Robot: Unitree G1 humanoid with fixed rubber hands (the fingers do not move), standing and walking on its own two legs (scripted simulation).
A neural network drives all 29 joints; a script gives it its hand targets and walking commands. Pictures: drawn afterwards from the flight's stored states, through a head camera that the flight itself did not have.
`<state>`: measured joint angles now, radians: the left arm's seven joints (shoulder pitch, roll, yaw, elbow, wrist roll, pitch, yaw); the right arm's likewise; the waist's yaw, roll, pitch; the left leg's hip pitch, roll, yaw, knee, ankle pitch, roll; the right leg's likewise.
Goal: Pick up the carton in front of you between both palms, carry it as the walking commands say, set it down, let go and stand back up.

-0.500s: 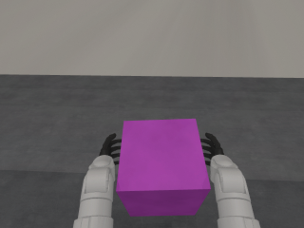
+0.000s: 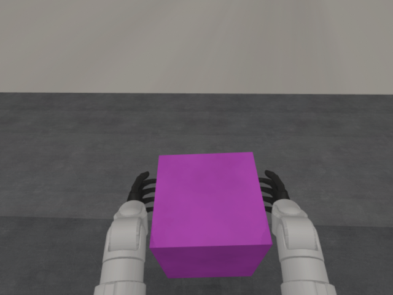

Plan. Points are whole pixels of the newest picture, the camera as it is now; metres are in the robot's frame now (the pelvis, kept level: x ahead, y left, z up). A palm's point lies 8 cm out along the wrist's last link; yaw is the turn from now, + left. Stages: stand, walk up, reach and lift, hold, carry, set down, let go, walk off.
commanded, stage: hold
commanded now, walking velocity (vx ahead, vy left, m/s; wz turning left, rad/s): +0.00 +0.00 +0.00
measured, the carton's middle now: (207, 219) +0.30 +0.00 -0.04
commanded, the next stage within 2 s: set down in 0.20 s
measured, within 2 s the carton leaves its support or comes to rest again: neither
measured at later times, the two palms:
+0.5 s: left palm (142, 200) +0.31 +0.14 +0.03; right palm (282, 204) +0.30 -0.16 +0.03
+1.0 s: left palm (154, 222) +0.36 +0.15 -0.18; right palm (254, 221) +0.37 -0.14 -0.19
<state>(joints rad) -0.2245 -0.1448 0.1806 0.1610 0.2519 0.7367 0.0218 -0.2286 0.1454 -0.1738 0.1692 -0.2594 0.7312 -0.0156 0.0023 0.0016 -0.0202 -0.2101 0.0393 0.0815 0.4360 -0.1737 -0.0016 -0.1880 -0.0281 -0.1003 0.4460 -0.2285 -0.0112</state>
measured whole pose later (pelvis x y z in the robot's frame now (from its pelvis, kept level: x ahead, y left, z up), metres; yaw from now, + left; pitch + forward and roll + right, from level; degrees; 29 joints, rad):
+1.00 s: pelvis -0.04 +0.01 -0.11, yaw -3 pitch +34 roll +0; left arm -0.65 -0.14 0.44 0.46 0.22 0.21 0.03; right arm -0.68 0.10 -0.38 0.53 -0.22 0.20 -0.02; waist 0.04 -0.01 -0.07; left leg -1.32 -0.07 -0.07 1.11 -0.37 -0.01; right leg -1.32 0.08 0.08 1.11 -0.38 0.01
